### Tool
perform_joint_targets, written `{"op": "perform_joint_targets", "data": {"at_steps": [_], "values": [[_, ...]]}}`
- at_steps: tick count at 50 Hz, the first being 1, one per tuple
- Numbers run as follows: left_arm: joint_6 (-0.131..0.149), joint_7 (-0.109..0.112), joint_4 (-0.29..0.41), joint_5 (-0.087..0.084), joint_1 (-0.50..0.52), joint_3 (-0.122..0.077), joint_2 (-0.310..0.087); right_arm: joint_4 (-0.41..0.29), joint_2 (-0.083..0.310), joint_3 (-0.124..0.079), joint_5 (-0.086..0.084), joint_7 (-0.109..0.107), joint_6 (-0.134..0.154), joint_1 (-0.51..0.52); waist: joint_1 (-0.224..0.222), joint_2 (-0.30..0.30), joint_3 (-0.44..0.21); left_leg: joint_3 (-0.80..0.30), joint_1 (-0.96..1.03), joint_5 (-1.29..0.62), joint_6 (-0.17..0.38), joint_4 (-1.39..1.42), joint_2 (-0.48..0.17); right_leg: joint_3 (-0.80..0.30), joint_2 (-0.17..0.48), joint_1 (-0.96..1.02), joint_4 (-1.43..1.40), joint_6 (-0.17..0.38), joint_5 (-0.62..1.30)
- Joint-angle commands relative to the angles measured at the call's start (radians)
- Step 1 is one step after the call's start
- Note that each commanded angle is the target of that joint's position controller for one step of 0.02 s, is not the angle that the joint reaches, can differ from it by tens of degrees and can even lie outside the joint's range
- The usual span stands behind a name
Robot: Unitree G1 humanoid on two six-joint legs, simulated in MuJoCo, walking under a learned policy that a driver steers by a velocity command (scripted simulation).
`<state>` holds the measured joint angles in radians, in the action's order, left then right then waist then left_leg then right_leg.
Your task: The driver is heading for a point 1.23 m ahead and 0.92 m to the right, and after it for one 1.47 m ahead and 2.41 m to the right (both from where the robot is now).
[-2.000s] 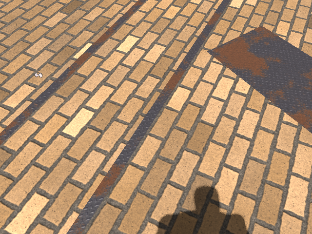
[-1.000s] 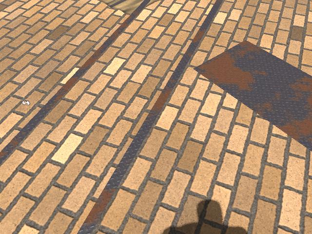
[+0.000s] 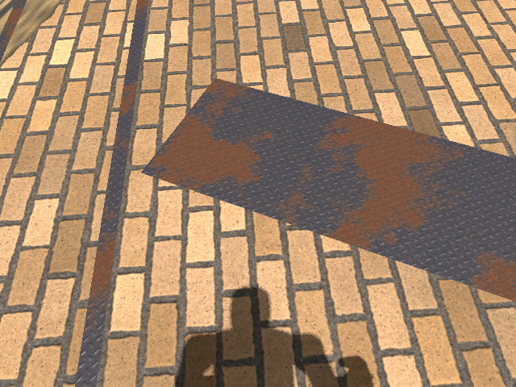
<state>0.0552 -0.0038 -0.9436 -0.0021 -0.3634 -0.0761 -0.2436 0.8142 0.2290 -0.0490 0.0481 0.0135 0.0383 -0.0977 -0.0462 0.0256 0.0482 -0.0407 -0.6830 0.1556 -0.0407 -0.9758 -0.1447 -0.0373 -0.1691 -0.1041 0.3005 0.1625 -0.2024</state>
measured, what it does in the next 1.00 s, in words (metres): walks ahead, turning right: left foot, then right foot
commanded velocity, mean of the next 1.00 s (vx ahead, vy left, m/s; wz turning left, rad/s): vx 0.50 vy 0.00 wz -0.60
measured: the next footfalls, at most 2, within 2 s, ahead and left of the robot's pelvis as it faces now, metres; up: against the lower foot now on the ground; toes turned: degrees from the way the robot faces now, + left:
left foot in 0.26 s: +0.36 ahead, +0.12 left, +0.00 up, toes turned -11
right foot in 0.80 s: +0.54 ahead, -0.18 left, +0.00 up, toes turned -33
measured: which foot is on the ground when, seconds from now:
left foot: up 0.00-0.24, down 0.26-0.82, up 0.84-1.00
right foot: down 0.00-0.28, up 0.30-0.78, down 0.80-1.00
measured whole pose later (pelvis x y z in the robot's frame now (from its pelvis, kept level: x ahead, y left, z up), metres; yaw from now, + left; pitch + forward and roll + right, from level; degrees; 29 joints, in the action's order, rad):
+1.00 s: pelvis +0.52 -0.12 +0.00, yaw -36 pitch +1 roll +0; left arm 0.03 -0.01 -0.78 0.01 -0.29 -0.06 -0.27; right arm 0.73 0.27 -0.04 0.04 0.02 0.03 -0.21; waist 0.00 0.03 0.06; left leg -0.01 -0.55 0.33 -0.03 -1.12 -0.13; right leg -0.01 -0.13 -0.23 0.40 0.13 -0.18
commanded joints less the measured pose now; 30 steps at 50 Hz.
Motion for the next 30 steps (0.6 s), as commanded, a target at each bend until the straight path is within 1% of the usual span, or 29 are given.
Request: {"op": "perform_joint_targets", "data": {"at_steps": [1, 3, 6, 8, 9, 10, 11, 12, 13, 14, 15, 16, 17, 18, 19, 20, 21, 23, 24, 27, 30], "values": [[0.01, 0.004, 0.046, 0.0, -0.085, -0.024, -0.131, -0.079, 0.072, -0.012, -0.002, 0.006, -0.004, 0.067, -0.014, -0.071, 0.0, 0.046, -0.058, -0.112, -0.011, 0.097, 0.046, -0.245, 0.26, 0.033, -0.087, 0.046, 0.405], [0.007, 0.009, 0.048, 0.004, -0.121, -0.022, -0.134, -0.105, 0.072, -0.007, -0.004, 0.011, -0.002, 0.129, -0.036, -0.079, -0.004, 0.045, -0.076, -0.142, -0.007, 0.161, 0.067, -0.258, 0.261, 0.091, -0.065, 0.04, 0.446], [0.005, 0.018, 0.05, 0.011, -0.166, -0.02, -0.138, -0.149, 0.07, 0.007, -0.01, 0.017, 0.005, 0.227, -0.063, -0.091, 0.007, 0.053, -0.081, -0.137, 0.005, 0.265, 0.104, -0.287, 0.269, 0.164, -0.029, 0.051, 0.517], [0.004, 0.024, 0.054, 0.019, -0.176, -0.022, -0.149, -0.177, 0.078, 0.012, -0.017, 0.018, 0.015, 0.262, -0.067, -0.104, 0.009, 0.052, -0.048, -0.122, 0.024, 0.336, 0.126, -0.314, 0.286, 0.201, 0.003, 0.054, 0.57], [0.005, 0.028, 0.06, 0.02, -0.163, -0.024, -0.158, -0.184, 0.088, 0.012, -0.02, 0.017, 0.02, 0.249, -0.052, -0.111, 0.007, 0.043, 0.005, -0.114, 0.036, 0.378, 0.133, -0.325, 0.293, 0.2, 0.019, 0.046, 0.593], [0.007, 0.031, 0.07, 0.02, -0.13, -0.026, -0.169, -0.177, 0.101, 0.009, -0.023, 0.013, 0.025, 0.201, -0.019, -0.118, -0.003, 0.04, 0.105, -0.091, 0.052, 0.425, 0.148, -0.323, 0.291, 0.172, 0.046, 0.027, 0.641], [0.011, 0.029, 0.083, 0.019, -0.085, -0.029, -0.184, -0.153, 0.124, 0.0, -0.026, 0.004, 0.03, 0.108, 0.029, -0.122, -0.038, 0.048, 0.262, -0.048, 0.072, 0.457, 0.178, -0.307, 0.274, 0.125, 0.115, 0.0, 0.759], [0.017, 0.02, 0.088, 0.018, -0.068, -0.031, -0.196, -0.114, 0.158, -0.014, -0.029, -0.008, 0.037, -0.026, 0.084, -0.104, -0.112, 0.058, 0.441, -0.042, 0.092, 0.484, 0.197, -0.293, 0.243, 0.097, 0.254, -0.021, 0.831], [0.027, 0.008, 0.1, 0.008, -0.043, -0.029, -0.186, -0.086, 0.191, -0.027, -0.02, -0.024, 0.051, -0.183, 0.165, -0.076, -0.205, -0.009, 0.688, -0.057, 0.123, 0.517, 0.114, -0.269, 0.191, -0.025, 0.46, -0.039, 0.69], [0.034, 0.003, 0.141, -0.018, -0.078, -0.005, -0.089, -0.088, 0.279, -0.046, 0.012, -0.044, 0.05, -0.316, 0.182, 0.083, -0.369, -0.304, 0.95, 0.085, 0.177, 0.525, -0.168, -0.172, 0.105, -0.221, 0.767, -0.064, 0.233], [0.025, 0.008, 0.165, -0.025, -0.169, -0.006, -0.093, -0.093, 0.302, -0.055, 0.006, -0.035, 0.037, -0.261, 0.092, 0.286, -0.446, -0.735, 1.014, 0.078, 0.284, 0.647, -0.331, -0.099, 0.008, -0.428, 0.973, -0.074, -0.344], [0.006, 0.016, 0.13, 0.011, -0.151, -0.012, -0.144, -0.112, 0.208, -0.043, -0.008, -0.027, 0.026, -0.177, 0.062, 0.112, -0.294, -0.666, 0.865, 0.202, 0.282, 0.66, -0.296, -0.099, 0.105, -0.496, 1.043, -0.072, -0.262], [-0.001, 0.006, 0.13, 0.023, -0.077, -0.009, -0.134, -0.117, 0.123, -0.022, -0.015, -0.024, 0.026, -0.122, 0.064, 0.0, -0.154, -0.493, 0.718, 0.196, 0.26, 0.687, -0.237, -0.081, 0.141, -0.497, 1.007, -0.08, -0.182], [-0.006, -0.003, 0.137, 0.024, -0.045, -0.007, -0.11, -0.107, 0.093, -0.012, -0.01, -0.022, 0.029, -0.104, 0.048, -0.019, -0.08, -0.365, 0.618, 0.133, 0.227, 0.727, -0.184, -0.071, 0.172, -0.482, 0.951, -0.083, -0.146], [-0.017, -0.013, 0.149, 0.037, -0.024, -0.007, -0.102, -0.089, 0.092, -0.01, -0.011, -0.025, 0.036, -0.118, 0.038, 0.028, -0.049, -0.276, 0.563, 0.062, 0.209, 0.751, -0.15, -0.066, 0.196, -0.468, 0.913, -0.089, -0.133], [-0.031, -0.023, 0.148, 0.041, -0.028, -0.005, -0.093, -0.074, 0.095, -0.01, -0.015, -0.023, 0.044, -0.131, 0.028, 0.05, -0.035, -0.202, 0.525, -0.005, 0.197, 0.769, -0.124, -0.053, 0.204, -0.448, 0.905, -0.093, -0.124], [-0.04, -0.03, 0.156, 0.042, -0.024, -0.004, -0.087, -0.063, 0.1, -0.012, -0.023, -0.018, 0.056, -0.152, 0.023, 0.067, -0.042, -0.161, 0.518, -0.078, 0.197, 0.778, -0.123, -0.044, 0.206, -0.445, 0.899, -0.094, -0.113], [-0.05, -0.043, 0.186, 0.04, 0.031, -0.001, -0.079, -0.048, 0.109, -0.017, -0.033, -0.01, 0.074, -0.176, 0.021, 0.07, -0.036, -0.085, 0.53, -0.159, 0.205, 0.805, -0.126, -0.037, 0.221, -0.5, 0.878, -0.098, -0.067], [-0.053, -0.048, 0.201, 0.041, 0.068, 0.001, -0.076, -0.043, 0.114, -0.02, -0.033, -0.009, 0.077, -0.184, 0.025, 0.066, -0.031, -0.052, 0.54, -0.171, 0.208, 0.818, -0.127, -0.034, 0.229, -0.534, 0.865, -0.102, -0.035], [-0.051, -0.06, 0.247, 0.038, 0.179, 0.008, -0.069, -0.023, 0.117, -0.022, -0.03, -0.008, 0.075, -0.218, 0.04, 0.056, -0.006, 0.056, 0.566, -0.235, 0.201, 0.83, -0.105, -0.01, 0.237, -0.603, 0.757, -0.116, 0.071], [-0.043, -0.073, 0.282, 0.034, 0.282, 0.023, -0.046, -0.011, 0.128, -0.024, -0.031, -0.008, 0.073, -0.239, 0.062, 0.058, 0.009, 0.154, 0.575, -0.276, 0.177, 0.823, -0.077, 0.046, 0.233, -0.557, 0.561, -0.114, 0.19]]}}
Over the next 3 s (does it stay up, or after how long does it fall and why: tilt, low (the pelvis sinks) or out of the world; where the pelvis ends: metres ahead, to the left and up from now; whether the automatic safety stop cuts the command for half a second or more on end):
stays up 1.15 -1.00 -0.02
